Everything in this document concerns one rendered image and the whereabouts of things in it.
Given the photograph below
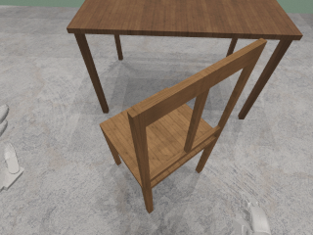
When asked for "table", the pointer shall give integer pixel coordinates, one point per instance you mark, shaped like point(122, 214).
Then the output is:
point(235, 19)

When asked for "chair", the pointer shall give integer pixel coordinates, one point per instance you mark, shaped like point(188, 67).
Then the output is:
point(161, 133)

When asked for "right robot hand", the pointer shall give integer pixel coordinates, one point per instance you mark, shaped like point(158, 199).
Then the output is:
point(253, 220)

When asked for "left robot hand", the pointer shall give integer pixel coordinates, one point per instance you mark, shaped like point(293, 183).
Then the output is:
point(10, 173)

